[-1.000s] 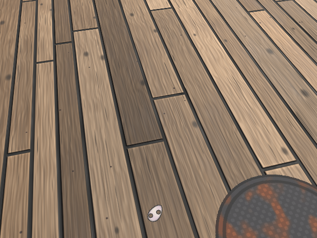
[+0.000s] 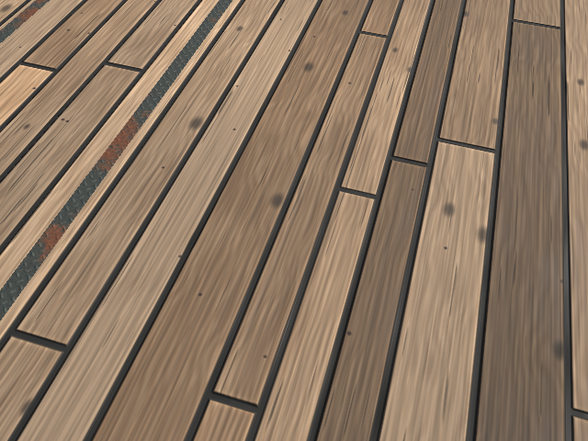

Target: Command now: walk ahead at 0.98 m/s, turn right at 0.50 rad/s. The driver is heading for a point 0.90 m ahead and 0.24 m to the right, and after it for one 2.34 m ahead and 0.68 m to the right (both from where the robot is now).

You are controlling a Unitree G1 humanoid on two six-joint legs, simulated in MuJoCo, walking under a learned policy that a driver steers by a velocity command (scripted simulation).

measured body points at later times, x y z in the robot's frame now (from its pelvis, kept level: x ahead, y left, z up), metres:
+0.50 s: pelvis +0.45 +0.01 +0.01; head +0.47 +0.00 +0.46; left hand +0.71 +0.21 -0.08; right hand +0.36 -0.28 -0.10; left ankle +0.44 +0.15 -0.73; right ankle +0.42 -0.09 -0.63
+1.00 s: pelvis +0.82 -0.24 +0.00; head +0.84 -0.25 +0.45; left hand +1.01 -0.03 -0.12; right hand +0.79 -0.53 -0.09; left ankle +1.07 -0.23 -0.65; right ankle +0.73 -0.18 -0.73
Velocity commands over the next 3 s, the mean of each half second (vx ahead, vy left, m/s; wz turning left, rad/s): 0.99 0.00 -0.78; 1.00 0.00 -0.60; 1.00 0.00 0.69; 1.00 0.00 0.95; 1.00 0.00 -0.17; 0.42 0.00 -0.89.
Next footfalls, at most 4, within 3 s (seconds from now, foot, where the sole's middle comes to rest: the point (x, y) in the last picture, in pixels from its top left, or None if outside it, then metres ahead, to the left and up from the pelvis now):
0.28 left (248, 438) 0.47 0.14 -0.76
0.74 right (398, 328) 0.76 -0.21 -0.76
1.18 left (455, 208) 1.17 -0.41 -0.76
1.60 right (547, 143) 1.47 -0.76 -0.76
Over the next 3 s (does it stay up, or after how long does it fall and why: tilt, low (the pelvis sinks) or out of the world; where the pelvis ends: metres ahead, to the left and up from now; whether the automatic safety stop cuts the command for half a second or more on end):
stays up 2.48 -0.58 -0.01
